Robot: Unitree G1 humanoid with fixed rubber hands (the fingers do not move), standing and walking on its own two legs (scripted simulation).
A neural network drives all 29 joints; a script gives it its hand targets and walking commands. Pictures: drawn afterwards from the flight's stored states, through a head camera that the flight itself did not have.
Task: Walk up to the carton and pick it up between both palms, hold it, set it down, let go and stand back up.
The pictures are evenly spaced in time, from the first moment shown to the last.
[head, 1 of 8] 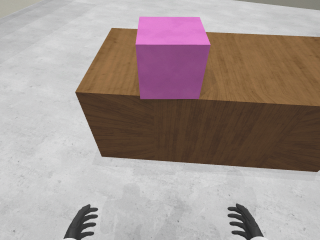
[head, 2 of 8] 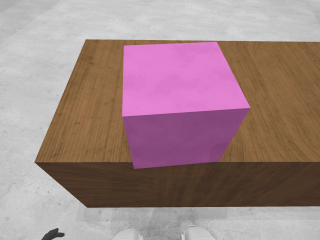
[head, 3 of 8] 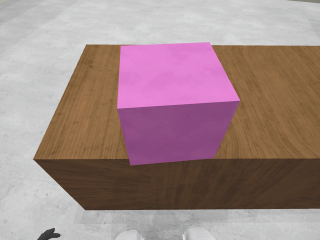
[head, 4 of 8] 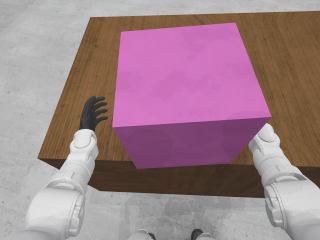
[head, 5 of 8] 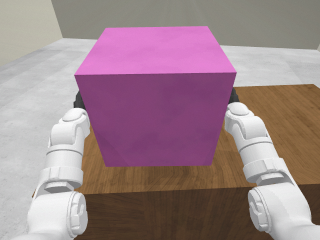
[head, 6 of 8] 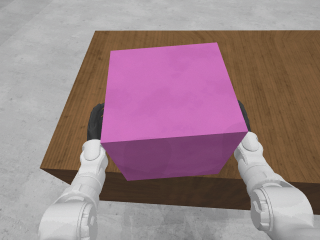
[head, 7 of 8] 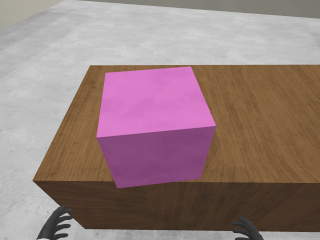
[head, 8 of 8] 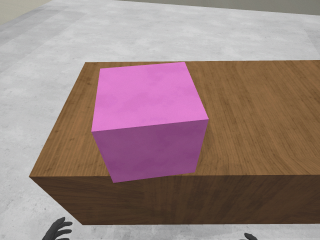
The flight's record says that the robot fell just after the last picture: no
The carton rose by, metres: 0.24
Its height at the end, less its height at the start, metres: +0.00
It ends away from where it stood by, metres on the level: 0.04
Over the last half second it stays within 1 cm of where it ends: yes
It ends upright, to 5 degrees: yes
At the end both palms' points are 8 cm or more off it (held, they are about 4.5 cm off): yes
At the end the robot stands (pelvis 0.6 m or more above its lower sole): yes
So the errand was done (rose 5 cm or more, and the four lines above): yes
